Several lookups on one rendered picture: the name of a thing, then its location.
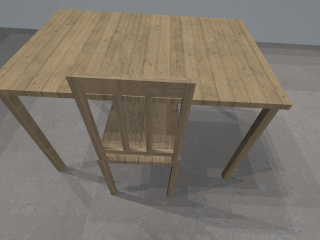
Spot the chair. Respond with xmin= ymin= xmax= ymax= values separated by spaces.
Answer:
xmin=65 ymin=72 xmax=196 ymax=198

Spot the table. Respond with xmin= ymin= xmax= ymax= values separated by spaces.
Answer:
xmin=0 ymin=9 xmax=293 ymax=179

